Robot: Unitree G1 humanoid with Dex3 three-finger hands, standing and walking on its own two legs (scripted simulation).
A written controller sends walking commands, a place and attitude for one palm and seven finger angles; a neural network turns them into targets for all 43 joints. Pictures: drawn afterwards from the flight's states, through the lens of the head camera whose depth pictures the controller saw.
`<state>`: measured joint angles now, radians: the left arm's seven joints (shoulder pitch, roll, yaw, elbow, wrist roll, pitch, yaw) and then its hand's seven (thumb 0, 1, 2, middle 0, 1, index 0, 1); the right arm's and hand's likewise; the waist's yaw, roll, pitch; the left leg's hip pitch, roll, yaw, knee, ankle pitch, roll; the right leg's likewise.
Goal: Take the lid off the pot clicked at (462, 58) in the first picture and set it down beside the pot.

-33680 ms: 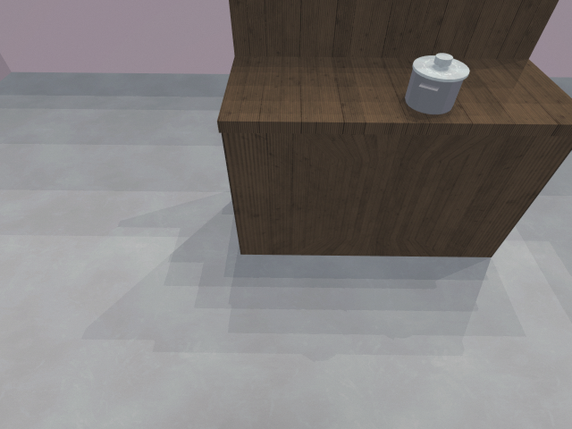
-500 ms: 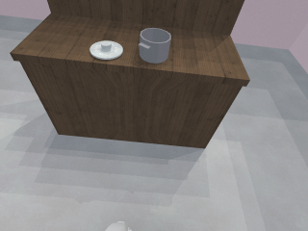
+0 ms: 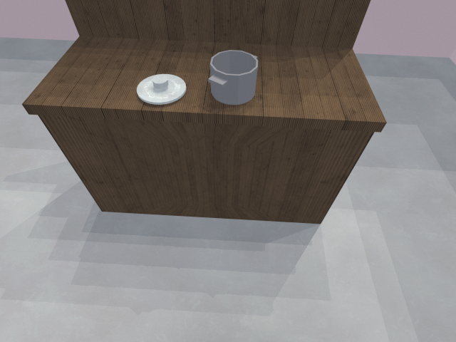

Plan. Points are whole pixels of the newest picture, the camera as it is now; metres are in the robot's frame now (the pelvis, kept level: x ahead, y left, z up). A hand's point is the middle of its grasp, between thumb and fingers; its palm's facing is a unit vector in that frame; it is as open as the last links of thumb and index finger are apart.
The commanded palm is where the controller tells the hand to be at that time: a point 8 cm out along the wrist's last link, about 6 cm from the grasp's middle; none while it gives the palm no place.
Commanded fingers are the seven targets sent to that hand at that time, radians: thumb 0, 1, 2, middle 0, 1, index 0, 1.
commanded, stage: stop stepping back and stand still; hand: left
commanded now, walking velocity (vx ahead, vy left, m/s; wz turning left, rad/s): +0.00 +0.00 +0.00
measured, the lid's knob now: (160, 81) +0.84 +0.24 -0.04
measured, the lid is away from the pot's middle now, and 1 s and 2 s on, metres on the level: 0.23 0.23 0.23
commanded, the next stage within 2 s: let the arm hang, fingers relaxed in 0.58 s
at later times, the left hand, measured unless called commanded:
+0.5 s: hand out of the picture +0.04 +0.14 -0.17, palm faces +0.03 -0.98 -0.22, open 7.3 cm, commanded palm none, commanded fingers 0.00 0.90 0.90 -0.20 -0.30 -0.20 -0.30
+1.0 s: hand out of the picture +0.06 +0.15 -0.17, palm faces +0.03 -0.98 -0.22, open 7.3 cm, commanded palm none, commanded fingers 0.00 0.90 0.90 -0.20 -0.30 -0.20 -0.30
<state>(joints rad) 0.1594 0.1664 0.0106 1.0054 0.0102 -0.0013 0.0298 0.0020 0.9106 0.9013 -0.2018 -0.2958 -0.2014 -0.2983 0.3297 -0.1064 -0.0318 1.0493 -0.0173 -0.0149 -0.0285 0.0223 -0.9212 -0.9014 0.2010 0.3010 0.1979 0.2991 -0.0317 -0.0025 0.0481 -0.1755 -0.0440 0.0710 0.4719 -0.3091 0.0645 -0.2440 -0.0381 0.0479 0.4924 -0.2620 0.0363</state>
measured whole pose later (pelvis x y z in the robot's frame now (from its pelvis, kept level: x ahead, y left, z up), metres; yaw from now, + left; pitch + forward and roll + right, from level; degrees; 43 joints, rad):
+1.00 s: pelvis +0.03 -0.03 +0.00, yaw +0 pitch +0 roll +0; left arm 0.23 0.15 0.04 1.08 0.01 -0.01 0.04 0.00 0.93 0.90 -0.20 -0.30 -0.20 -0.30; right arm 0.31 -0.11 -0.04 1.10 -0.01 0.00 -0.04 0.01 -0.90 -0.90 0.20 0.30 0.19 0.30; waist -0.02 0.01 0.05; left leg -0.11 0.01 0.06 0.47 -0.35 0.01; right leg -0.18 0.02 0.03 0.49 -0.30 0.00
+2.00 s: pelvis +0.02 -0.03 +0.00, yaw +0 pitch -1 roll +0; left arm 0.27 0.14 0.03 1.10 0.01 -0.01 0.05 0.01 0.93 0.90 -0.20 -0.30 -0.20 -0.30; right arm 0.31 -0.11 -0.04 1.11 -0.01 -0.01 -0.04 0.00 -0.91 -0.90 0.20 0.30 0.19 0.30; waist -0.02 0.01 0.05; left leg -0.11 0.01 0.05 0.44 -0.33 0.01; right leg -0.17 0.02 0.03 0.46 -0.28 -0.01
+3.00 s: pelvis +0.02 -0.03 +0.00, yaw +0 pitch +0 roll +0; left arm 0.28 0.13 0.03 1.11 0.01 -0.01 0.05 0.01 0.93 0.90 -0.20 -0.30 -0.20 -0.30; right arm 0.31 -0.10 -0.04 1.12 -0.01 -0.01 -0.05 0.00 -0.90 -0.90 0.20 0.30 0.19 0.30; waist -0.02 0.01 0.05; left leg -0.11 0.00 0.06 0.43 -0.32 0.02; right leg -0.18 0.00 0.04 0.46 -0.27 0.01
